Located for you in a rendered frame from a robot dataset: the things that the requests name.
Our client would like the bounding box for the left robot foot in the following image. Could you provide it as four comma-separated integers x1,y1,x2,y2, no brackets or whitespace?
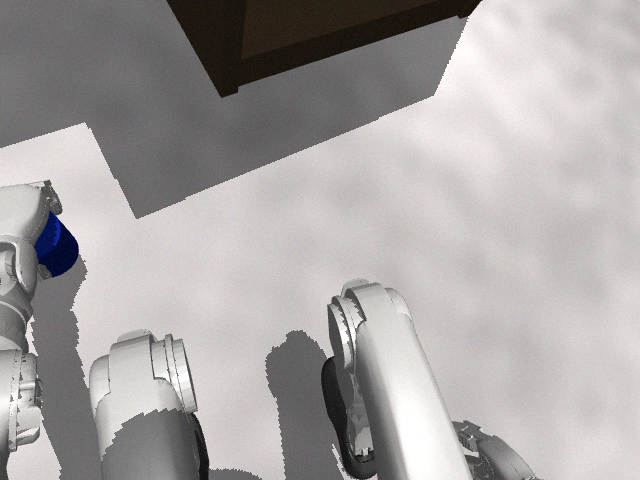
191,413,209,480

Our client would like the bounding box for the right robot hand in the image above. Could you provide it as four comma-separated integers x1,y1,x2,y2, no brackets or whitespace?
452,420,538,480

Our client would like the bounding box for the bookshelf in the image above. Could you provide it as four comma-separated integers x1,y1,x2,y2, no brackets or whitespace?
166,0,482,98

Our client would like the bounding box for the left robot arm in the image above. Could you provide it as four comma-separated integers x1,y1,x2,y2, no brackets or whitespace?
0,235,42,480

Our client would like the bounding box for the mug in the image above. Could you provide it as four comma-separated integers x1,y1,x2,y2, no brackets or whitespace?
34,211,79,277

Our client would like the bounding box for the left robot hand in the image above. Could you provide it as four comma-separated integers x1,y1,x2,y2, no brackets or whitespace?
0,180,62,282

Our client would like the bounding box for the right robot foot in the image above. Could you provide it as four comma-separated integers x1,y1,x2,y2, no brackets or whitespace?
321,356,377,480

